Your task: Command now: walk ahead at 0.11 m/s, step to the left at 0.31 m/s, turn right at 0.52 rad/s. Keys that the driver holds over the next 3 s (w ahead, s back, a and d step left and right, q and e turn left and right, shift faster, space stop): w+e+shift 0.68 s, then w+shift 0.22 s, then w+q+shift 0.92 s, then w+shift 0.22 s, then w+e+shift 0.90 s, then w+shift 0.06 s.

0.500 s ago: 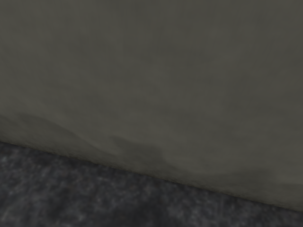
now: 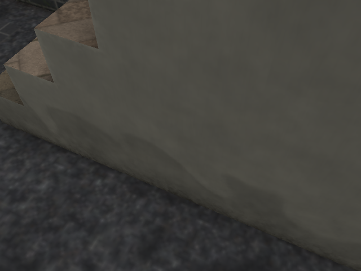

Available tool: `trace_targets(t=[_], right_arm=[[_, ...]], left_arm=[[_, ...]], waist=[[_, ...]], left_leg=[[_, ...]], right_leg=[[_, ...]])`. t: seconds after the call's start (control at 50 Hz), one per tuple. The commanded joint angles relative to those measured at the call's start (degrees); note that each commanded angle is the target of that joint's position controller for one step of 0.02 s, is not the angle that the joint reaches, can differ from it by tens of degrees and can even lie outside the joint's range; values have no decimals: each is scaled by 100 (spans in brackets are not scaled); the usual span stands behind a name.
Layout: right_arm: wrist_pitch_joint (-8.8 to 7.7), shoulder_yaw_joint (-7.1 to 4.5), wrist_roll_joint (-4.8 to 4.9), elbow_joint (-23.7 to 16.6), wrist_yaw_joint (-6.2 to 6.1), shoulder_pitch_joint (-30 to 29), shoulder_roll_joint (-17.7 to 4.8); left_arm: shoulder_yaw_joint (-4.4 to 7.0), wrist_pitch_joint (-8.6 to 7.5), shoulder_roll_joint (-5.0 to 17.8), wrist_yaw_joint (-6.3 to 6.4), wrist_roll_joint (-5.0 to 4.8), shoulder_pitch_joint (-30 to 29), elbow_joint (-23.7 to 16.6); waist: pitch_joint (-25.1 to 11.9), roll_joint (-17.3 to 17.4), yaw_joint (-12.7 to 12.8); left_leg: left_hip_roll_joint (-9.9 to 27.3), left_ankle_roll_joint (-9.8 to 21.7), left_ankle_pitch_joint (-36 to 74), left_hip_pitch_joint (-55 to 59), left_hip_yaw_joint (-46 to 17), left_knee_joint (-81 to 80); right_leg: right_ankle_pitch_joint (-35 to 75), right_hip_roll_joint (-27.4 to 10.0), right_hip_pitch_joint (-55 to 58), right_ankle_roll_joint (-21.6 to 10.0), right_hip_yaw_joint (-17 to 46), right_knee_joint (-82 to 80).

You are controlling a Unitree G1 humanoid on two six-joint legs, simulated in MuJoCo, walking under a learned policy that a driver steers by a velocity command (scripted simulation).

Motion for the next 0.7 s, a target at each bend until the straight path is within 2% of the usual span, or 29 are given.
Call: trace_targets(t=[0.02, 0.04, 0.06, 0.08, 0.1, 0.12, 0.14, 0.18, 0.2, 0.22, 0.24, 0.28, 0.32, 0.34, 0.38, 0.4, 0.44, 0.48, 0.5, 0.52, 0.54, 0.56, 0.58, 0.6, 0.62, 0.64, 0.66, 0.68, 0.7], right_arm=[[-63, -450, -86, 47, -109, 1016, -1894], [-102, -395, -7, -29, -187, 721, -1608], [-164, -277, 5, -81, -283, 402, -1192], [-238, -230, 13, -100, -379, 115, -974], [-313, -222, 59, -118, -494, 18, -884], [-382, -214, 71, -174, -552, -41, -790], [-484, -244, 108, -118, -561, 54, -781], [-594, -255, 221, -69, -616, 167, -699], [-761, -341, 322, -48, -732, 478, -916], [-817, -389, 406, 30, -799, 572, -979], [-815, -404, 386, -8, -822, 489, -985], [-755, -387, 350, -46, -776, 420, -900], [-710, -399, 318, 34, -744, 620, -941], [-699, -398, 343, 57, -713, 688, -978], [-671, -428, 322, 103, -635, 740, -1090], [-660, -452, 329, 114, -595, 716, -1148], [-647, -491, 416, 140, -520, 725, -1209], [-590, -530, 467, 100, -512, 718, -1236], [-572, -546, 480, 51, -519, 684, -1232], [-541, -568, 498, 8, -519, 572, -1265], [-539, -559, 525, -169, -476, 471, -1203], [-592, -507, 476, -663, -392, 16, -1016], [-569, -442, 279, -798, -391, -292, -853], [-591, -394, 234, -779, -392, -123, -833], [-632, -381, 287, -680, -415, 84, -859], [-672, -388, 296, -658, -464, 109, -906], [-667, -365, 248, -653, -495, 86, -935], [-623, -372, 249, -596, -501, 279, -924], [-601, -357, 264, -565, -505, 399, -906]], left_arm=[[-108, -89, 43, -78, -12, -514, -891], [-119, -37, 323, -45, -79, -724, -952], [-38, -21, 547, -106, -166, -812, -970], [-18, -26, 543, -157, -196, -632, -927], [-12, -41, 511, -205, -148, -555, -945], [-34, -34, 406, -239, -96, -441, -925], [-67, -35, 270, -302, -93, -523, -981], [-132, 2, 130, -389, -51, -923, -1306], [-173, 90, 112, -490, -169, -1373, -1445], [-162, 179, 239, -518, -124, -1401, -1534], [-169, 249, 248, -556, -132, -1389, -1565], [-221, 309, 209, -687, -182, -1642, -1691], [-276, 319, 150, -777, -187, -2060, -1819], [-310, 330, 107, -805, -183, -2234, -1877], [-377, 300, 11, -851, -221, -2414, -1978], [-393, 275, -1, -847, -223, -2437, -1991], [-397, 247, 36, -814, -204, -2453, -1992], [-338, 184, 200, -722, -212, -2302, -1963], [-297, 131, 242, -679, -167, -2167, -1923], [-272, 63, 271, -617, -144, -1817, -1820], [-165, 14, 616, -530, -151, -1304, -1629], [75, 19, 1498, -418, -148, -1112, -1474], [152, 39, 1658, -436, -137, -1020, -1383], [216, 61, 1734, -400, -134, -1322, -1435], [167, 95, 1493, -377, -174, -1764, -1495], [105, 121, 1255, -356, -209, -2138, -1553], [75, 122, 1126, -376, -222, -2288, -1624], [45, 133, 1027, -418, -231, -2184, -1569], [39, 124, 1025, -453, -223, -2025, -1499]], waist=[[-478, 2062, -926], [-270, 2118, -910], [-58, 1684, -635], [-68, 1324, -303], [-219, 1182, -131], [-349, 1023, -63], [-391, 831, -72], [-365, 769, -134], [-335, 249, -358], [-556, 129, -279], [-594, 253, -268], [-412, 675, -410], [-262, 782, -630], [-202, 735, -699], [-237, 729, -743], [-262, 747, -728], [-344, 838, -708], [-442, 1099, -663], [-511, 1022, -581], [-656, 871, -314], [-918, 423, 32], [-802, -1035, 22], [-996, -703, 1], [-912, -314, -198], [-583, -150, -439], [-281, -246, -598], [-339, -362, -633], [-500, -437, -617], [-690, -351, -606]], left_leg=[[1603, 801, -2031, 1610, -1598, -1904], [1521, 820, -2424, 794, -1383, -2143], [1263, 663, -1781, 394, -1017, -2040], [1082, 573, -754, 452, -547, -1824], [1043, 604, 219, 699, -228, -1571], [1074, 718, 1182, 866, 4, -1376], [1156, 859, 1746, 961, 147, -1233], [1443, 1056, 2450, 1231, 191, -1111], [2305, 1079, 3947, 1866, -507, -965], [2455, 1053, 4443, 2199, -452, -913], [2411, 993, 4403, 2310, -267, -871], [2090, 833, 3904, 2217, 260, -883], [1904, 742, 3840, 2106, 649, -793], [1894, 739, 3925, 2056, 776, -758], [1819, 652, 4029, 1990, 1099, -633], [1760, 600, 4121, 1908, 1269, -535], [1729, 547, 4379, 1877, 1471, -282], [1845, 469, 4599, 1962, 1541, 39], [1936, 362, 4552, 1849, 1582, 323], [1895, 187, 4520, 1527, 1682, 869], [1593, -122, 3855, 681, 1795, 1685], [708, -514, 108, -1195, 1919, 2828], [255, -666, -2250, -1760, 720, 3526], [408, -696, -2077, -1912, 281, 3647], [481, -697, -1564, -1820, 182, 3344], [441, -710, -1218, -1704, 205, 3003], [346, -706, -977, -1539, 258, 2813], [245, -714, -898, -1415, 285, 2772], [196, -696, -897, -1291, 299, 2642]], right_leg=[[-2457, 1596, -2670, -486, -1189, 2366], [-2308, 1024, -2329, -628, -580, 2873], [-1859, 1067, -2049, -700, -530, 3271], [-1505, 993, -1927, -697, -563, 3496], [-1223, 941, -1872, -664, -645, 3720], [-1100, 900, -1842, -598, -764, 3903], [-994, 821, -1763, -522, -846, 4132], [-967, 654, -1873, -467, -793, 3866], [-863, 620, -2320, -401, -469, 3963], [-853, 518, -2276, -440, -275, 3930], [-871, 538, -2189, -459, -288, 3812], [-785, 594, -1975, -488, -504, 3217], [-784, 695, -1724, -499, -773, 2739], [-830, 714, -1558, -526, -854, 2455], [-927, 787, -1154, -603, -1041, 1887], [-987, 853, -917, -635, -1175, 1636], [-1048, 956, -574, -703, -1370, 1217], [-1208, 986, -357, -856, -1360, 907], [-1171, 1019, -196, -952, -1338, 710], [-755, 1027, 346, -1091, -1204, 248], [295, 791, 1366, -1380, -581, -156], [2597, -416, 2199, -1952, 1529, -339], [3435, -708, 2410, -2361, 2255, -535], [2943, -700, 2359, -2407, 1866, -594], [2307, -396, 1950, -2208, 1466, -695], [2026, -87, 1554, -2002, 1279, -765], [2399, 131, 1453, -1898, 1121, -688], [2811, 222, 1458, -1843, 1079, -549], [3129, 166, 1498, -1834, 1068, -453]])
